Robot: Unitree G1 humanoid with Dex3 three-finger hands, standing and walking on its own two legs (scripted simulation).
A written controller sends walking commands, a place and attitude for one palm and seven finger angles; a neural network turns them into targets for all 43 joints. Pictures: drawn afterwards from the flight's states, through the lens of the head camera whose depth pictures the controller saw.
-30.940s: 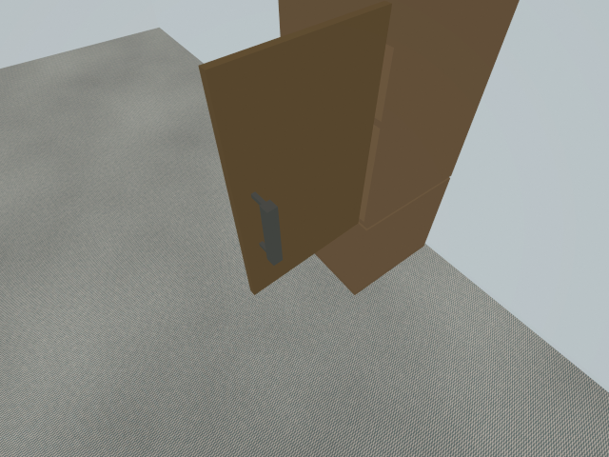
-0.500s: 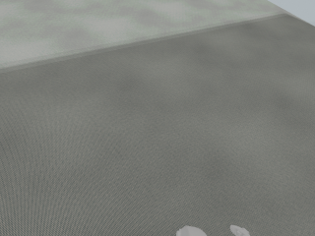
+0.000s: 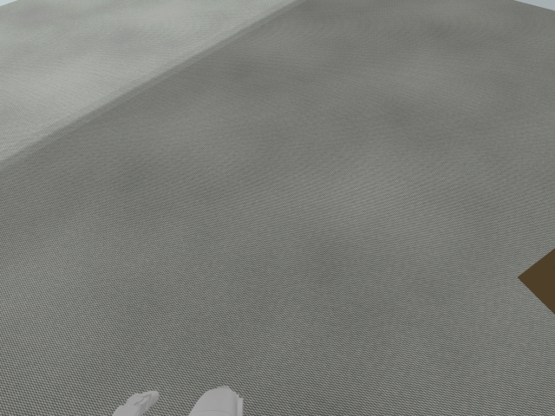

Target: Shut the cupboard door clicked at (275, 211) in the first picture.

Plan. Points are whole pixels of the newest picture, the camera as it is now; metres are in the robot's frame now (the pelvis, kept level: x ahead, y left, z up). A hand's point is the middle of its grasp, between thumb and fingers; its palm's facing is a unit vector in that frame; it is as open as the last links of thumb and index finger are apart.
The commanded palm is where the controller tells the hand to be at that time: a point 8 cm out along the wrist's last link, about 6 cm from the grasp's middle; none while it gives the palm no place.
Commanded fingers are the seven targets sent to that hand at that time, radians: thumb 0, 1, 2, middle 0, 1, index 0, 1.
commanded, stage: turn to face it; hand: left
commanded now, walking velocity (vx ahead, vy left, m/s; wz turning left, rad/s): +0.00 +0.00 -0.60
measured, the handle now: out of the picture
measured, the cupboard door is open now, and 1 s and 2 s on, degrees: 68 68 68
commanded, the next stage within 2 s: take the last steps up to it in 1.74 s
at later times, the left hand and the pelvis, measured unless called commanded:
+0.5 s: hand (173, 391) +0.17 +0.19 -0.16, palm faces -0.28 -0.93 -0.25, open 7.4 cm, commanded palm none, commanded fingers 0.00 0.90 0.90 -0.20 -0.30 -0.20 -0.30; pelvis +0.02 +0.01 -0.01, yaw -18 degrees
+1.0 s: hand (216, 359) +0.23 +0.13 -0.18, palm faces -0.49 -0.85 -0.21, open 7.4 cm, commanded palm none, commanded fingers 0.00 0.90 0.90 -0.20 -0.30 -0.20 -0.30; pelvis +0.06 +0.00 -0.01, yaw -34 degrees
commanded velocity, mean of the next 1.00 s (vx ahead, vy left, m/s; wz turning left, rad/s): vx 0.00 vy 0.00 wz -0.60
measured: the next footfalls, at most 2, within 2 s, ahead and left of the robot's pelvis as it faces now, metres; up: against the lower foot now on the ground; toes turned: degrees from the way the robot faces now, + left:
left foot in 0.16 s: +0.07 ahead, +0.14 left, +0.00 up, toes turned -3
right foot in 0.54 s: +0.01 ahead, -0.12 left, +0.00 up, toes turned -24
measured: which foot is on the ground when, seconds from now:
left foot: up 0.00-0.14, down 0.16-0.54, up 0.56-0.96, down 0.98-1.00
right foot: down 0.00-0.16, up 0.18-0.52, down 0.54-0.98, up 1.00-1.00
